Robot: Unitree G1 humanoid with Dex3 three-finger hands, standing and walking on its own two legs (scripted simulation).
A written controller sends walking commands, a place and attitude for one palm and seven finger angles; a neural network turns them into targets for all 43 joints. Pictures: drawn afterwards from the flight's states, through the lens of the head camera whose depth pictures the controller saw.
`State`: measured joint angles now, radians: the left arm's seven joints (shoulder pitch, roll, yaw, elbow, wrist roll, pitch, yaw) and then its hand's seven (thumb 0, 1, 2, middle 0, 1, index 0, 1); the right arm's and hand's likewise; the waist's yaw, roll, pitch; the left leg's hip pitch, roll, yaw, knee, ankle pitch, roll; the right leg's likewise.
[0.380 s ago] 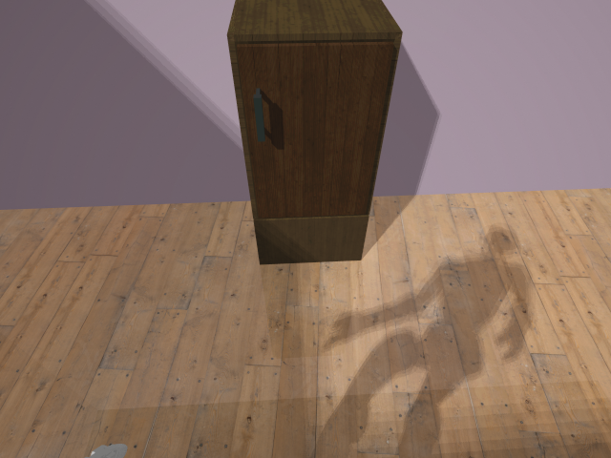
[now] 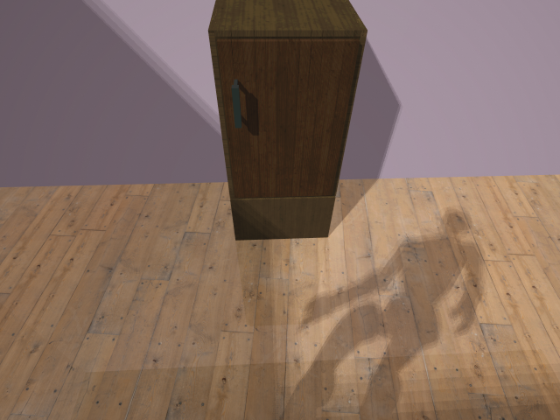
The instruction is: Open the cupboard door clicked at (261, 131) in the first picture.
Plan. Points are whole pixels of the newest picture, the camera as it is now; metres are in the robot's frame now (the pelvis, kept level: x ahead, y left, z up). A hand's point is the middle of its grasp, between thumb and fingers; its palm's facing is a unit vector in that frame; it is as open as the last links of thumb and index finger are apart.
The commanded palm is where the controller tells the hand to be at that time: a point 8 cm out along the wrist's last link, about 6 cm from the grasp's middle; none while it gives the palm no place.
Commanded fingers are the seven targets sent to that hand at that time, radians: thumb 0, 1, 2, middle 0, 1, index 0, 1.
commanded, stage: stand and wait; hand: left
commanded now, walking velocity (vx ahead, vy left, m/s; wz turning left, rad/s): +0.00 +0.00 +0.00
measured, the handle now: (237, 103) +0.96 +0.19 -0.05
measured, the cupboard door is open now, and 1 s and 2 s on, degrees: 0 0 0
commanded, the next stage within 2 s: look at it before walking up in 0.44 s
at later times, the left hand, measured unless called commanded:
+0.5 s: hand out of the picture +0.08 +0.24 -0.15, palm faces -0.03 -0.94 -0.34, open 7.4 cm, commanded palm none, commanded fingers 0.00 0.90 0.90 -0.20 -0.30 -0.20 -0.30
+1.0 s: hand out of the picture +0.08 +0.24 -0.15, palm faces -0.03 -0.94 -0.33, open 7.4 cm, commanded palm none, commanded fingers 0.00 0.90 0.90 -0.20 -0.30 -0.20 -0.30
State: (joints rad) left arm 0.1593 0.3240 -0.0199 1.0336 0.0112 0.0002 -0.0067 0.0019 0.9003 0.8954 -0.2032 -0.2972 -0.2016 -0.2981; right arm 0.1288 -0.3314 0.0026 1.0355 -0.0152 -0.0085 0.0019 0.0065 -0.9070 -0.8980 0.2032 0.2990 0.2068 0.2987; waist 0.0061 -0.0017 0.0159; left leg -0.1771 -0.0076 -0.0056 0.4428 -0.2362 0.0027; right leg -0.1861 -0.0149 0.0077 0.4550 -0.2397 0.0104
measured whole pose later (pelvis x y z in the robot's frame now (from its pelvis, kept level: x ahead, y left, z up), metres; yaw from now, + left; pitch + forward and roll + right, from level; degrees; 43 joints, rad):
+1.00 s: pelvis +0.00 -0.01 +0.01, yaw +0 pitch -2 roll +0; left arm 0.15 0.34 -0.01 1.09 0.01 -0.01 0.00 0.00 0.90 0.90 -0.20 -0.30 -0.20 -0.30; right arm 0.13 -0.34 0.00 1.11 -0.01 -0.01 0.00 0.01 -0.91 -0.90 0.20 0.30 0.21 0.30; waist 0.00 0.00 0.02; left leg -0.13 0.00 -0.01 0.36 -0.20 -0.01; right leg -0.14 0.00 0.01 0.38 -0.20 0.00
